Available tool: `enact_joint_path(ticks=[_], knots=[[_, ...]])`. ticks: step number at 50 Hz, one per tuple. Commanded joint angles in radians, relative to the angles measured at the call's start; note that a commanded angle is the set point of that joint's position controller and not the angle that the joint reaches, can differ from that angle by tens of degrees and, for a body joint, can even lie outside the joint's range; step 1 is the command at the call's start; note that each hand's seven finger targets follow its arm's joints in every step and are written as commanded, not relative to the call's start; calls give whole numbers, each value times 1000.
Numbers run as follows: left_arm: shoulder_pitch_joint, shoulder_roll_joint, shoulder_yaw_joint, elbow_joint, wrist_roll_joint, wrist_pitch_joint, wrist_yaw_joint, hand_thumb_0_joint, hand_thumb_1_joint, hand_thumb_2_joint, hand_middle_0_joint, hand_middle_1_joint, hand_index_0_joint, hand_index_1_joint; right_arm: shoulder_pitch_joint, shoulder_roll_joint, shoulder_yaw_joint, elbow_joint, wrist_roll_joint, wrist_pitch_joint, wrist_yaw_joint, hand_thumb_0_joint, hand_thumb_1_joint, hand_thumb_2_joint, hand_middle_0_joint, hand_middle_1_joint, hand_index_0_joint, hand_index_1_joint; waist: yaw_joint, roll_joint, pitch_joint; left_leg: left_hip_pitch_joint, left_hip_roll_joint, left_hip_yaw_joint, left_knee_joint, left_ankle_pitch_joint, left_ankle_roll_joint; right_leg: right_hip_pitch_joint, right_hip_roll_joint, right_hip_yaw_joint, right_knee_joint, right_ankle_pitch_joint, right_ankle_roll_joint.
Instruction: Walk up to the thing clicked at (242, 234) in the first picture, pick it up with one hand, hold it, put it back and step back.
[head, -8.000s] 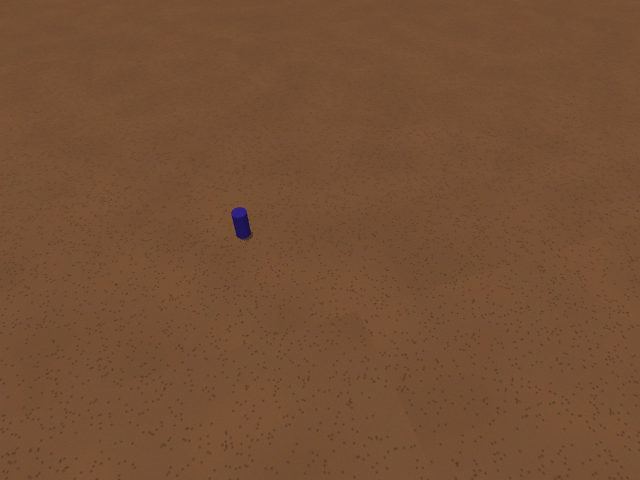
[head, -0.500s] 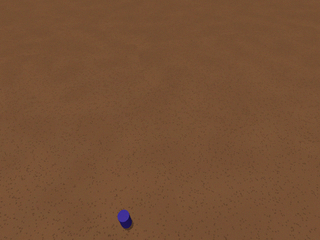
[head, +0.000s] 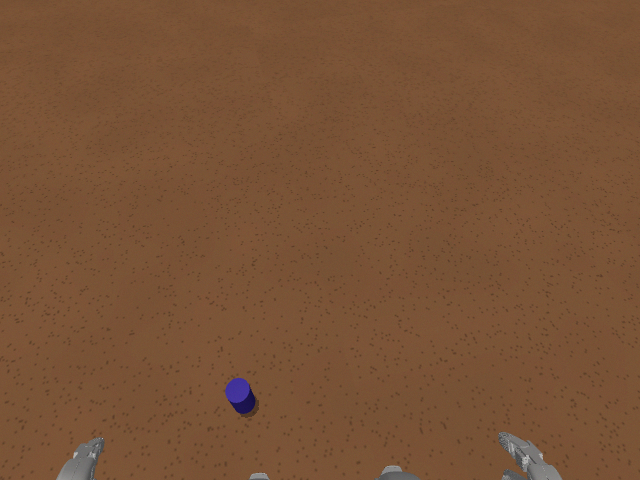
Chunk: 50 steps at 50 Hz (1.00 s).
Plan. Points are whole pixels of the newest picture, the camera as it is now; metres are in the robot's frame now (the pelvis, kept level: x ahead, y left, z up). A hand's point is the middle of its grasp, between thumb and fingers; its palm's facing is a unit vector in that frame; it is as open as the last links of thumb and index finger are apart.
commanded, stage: go down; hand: left
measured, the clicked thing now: (241, 396) +0.40 +0.21 -0.66
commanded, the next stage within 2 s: none
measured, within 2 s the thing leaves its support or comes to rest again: neither
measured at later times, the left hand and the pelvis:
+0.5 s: hand out of the picture +0.15 +0.28 -0.16, palm faces +0.10 -0.94 -0.33, open 17.1 cm; pelvis +0.00 +0.00 -0.05, yaw +0 degrees
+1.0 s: hand (119, 437) +0.24 +0.34 -0.26, palm faces +0.15 -0.96 -0.25, open 17.3 cm; pelvis -0.05 -0.01 -0.19, yaw +0 degrees
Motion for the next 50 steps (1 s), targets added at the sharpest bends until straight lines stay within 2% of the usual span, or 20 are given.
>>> enact_joint_path(ticks=[1, 2, 4, 6, 10, 14, 25, 28, 29, 30, 31, 33, 36, 39, 41, 42, 44, 46, 48, 50], knots=[[5, 220, 85, -241, -7, -14, 10, 0, -532, 220, -56, -259, -65, -252, -23, -156, -56, -157, -5, -73, -27, 0, -888, -893, 200, 300, 200, 300, 2, 46, -217, 46, -22, -5, -69, 197, 6, 63, 36, -34, -24, 126, -44], [15, 206, 68, -273, -6, -4, 8, 0, -542, 143, -59, -179, -62, -172, -23, -151, -53, -164, -6, -78, -30, 0, -876, -892, 200, 300, 200, 300, -3, 43, -218, 31, -23, -4, -55, 185, 9, 52, 34, -30, -17, 121, -43], [59, 217, 84, -324, -5, 17, 9, 0, -515, 113, -53, -125, -54, -127, -19, -150, -52, -174, -7, -84, -39, 0, -879, -893, 200, 300, 200, 300, -1, 59, -241, 28, -23, -6, -40, 191, 8, 50, 33, -27, 0, 127, -43], [84, 233, 97, -415, -6, 35, 11, 0, -531, 143, -58, -165, -60, -165, -18, -150, -50, -188, -10, -88, -48, 0, -871, -890, 200, 300, 200, 300, 10, 90, -270, 35, -20, -7, -25, 208, 5, 48, 33, -27, 18, 138, -46], [121, 204, 85, -452, -19, 87, 8, 0, -552, 167, -78, -213, -83, -207, -33, -144, -38, -206, -12, -101, -60, 0, -896, -894, 200, 300, 200, 300, -10, 84, -220, -21, -16, -21, 6, 183, 4, -12, 31, -35, 44, 110, -42], [177, 187, 90, -493, -27, 106, 1, 0, -550, 122, -68, -147, -72, -144, -35, -135, -35, -226, -16, -112, -66, 0, -876, -890, 200, 300, 200, 300, -8, 90, -230, -50, -13, -28, 35, 183, 2, -46, 37, -42, 84, 98, -45], [243, 213, 162, -548, -63, 66, -30, 0, -505, 65, -73, -65, -71, -68, -39, -131, -36, -258, -24, -136, -63, 0, -906, -899, 200, 300, 200, 300, 3, 81, -297, -144, -17, -30, 149, 241, 6, -124, 33, -40, 191, 140, -49], [239, 236, 200, -548, -72, 29, -45, 0, -498, 43, -77, -41, -72, -47, -42, -131, -38, -262, -24, -144, -58, 0, -930, -905, 200, 300, 199, 300, 13, 82, -315, -183, -19, -31, 187, 218, 10, -159, 30, -37, 224, 124, -49], [213, 258, 214, -514, -75, 14, -53, 0, -514, 39, -82, -42, -76, -48, -44, -142, -40, -259, -26, -145, -57, 0, -929, -905, 200, 300, 199, 300, -2, 73, -314, -206, -18, -29, 207, 220, 11, -181, 30, -35, 244, 128, -49], [174, 278, 231, -503, -76, -7, -58, 0, -505, 45, -79, -48, -75, -52, -42, -146, -41, -250, -27, -148, -55, 0, -925, -904, 200, 300, 199, 300, -4, 72, -296, -240, -18, -30, 225, 185, 13, -216, 28, -32, 265, 101, -49], [94, 257, 210, -495, -86, -42, -75, 0, -521, 34, -82, -48, -80, -51, -56, -145, -38, -243, -30, -157, -51, 0, -937, -906, 200, 300, 199, 300, -19, 81, -287, -278, -17, -33, 256, 171, 11, -272, 29, -30, 302, 84, -50], [-16, 297, 256, -404, -102, -116, -102, 0, -573, 7, -87, -36, -85, -39, -60, -152, -39, -221, -31, -171, -49, 0, -945, -908, 199, 300, 199, 300, -29, 71, -284, -372, -19, -39, 328, 99, 16, -379, 26, -26, 370, 25, -49], [-106, 347, 305, -309, -141, -242, -168, 0, -576, 31, -76, -68, -77, -67, -58, -177, -44, -211, -32, -190, -43, 0, -945, -907, 199, 300, 199, 300, -18, 48, -345, -492, -29, -31, 422, -36, 29, -471, 17, -3, 441, -79, -46], [-176, 451, 350, -340, -156, -339, -243, 0, -501, 77, -58, -103, -60, -100, -50, -204, -48, -205, -35, -190, -44, 0, -926, -904, 199, 300, 199, 300, 6, 111, -475, -506, -24, -47, 469, -52, 20, -503, 7, 26, 504, -108, -48], [-175, 449, 339, -258, -157, -362, -286, 0, -503, 70, -56, -95, -56, -92, -58, -213, -45, -194, -37, -184, -45, 0, -908, -900, 199, 300, 199, 300, 1, 112, -474, -548, -23, -53, 496, -89, 16, -568, 10, 23, 544, -142, -47], [-225, 492, 379, -256, -165, -376, -294, 0, -507, 78, -57, -101, -55, -100, -52, -223, -44, -186, -36, -179, -44, 0, -912, -902, 199, 300, 199, 300, 14, 116, -499, -568, -21, -56, 509, -88, 15, -574, 9, 28, 557, -144, -48], [-228, 497, 414, -175, -177, -394, -311, 0, -559, 82, -60, -113, -58, -114, -49, -238, -41, -170, -32, -170, -42, 0, -896, -898, 199, 300, 199, 300, 37, 141, -538, -561, -21, -71, 524, -84, 11, -643, 17, 1, 619, -128, -56], [-255, 555, 464, -191, -186, -412, -325, 0, -558, 103, -58, -121, -53, -124, -48, -249, -40, -166, -30, -158, -42, 0, -892, -898, 199, 300, 199, 300, 60, 156, -604, -557, -22, -80, 548, -39, 9, -659, 18, -18, 665, -94, -61], [-241, 578, 488, -167, -184, -417, -339, 0, -520, 111, -54, -122, -49, -124, -52, -257, -39, -166, -34, -149, -40, 0, -891, -898, 199, 300, 199, 300, 67, 139, -645, -576, -29, -66, 598, 52, 14, -648, 16, -22, 693, -33, -65], [-286, 610, 509, -155, -190, -428, -356, 0, -508, 115, -52, -121, -46, -123, -57, -260, -34, -158, -34, -143, -40, 0, -894, -899, 199, 300, 199, 300, 58, 125, -645, -625, -33, -58, 634, 56, 20, -661, 18, -22, 716, -34, -65]])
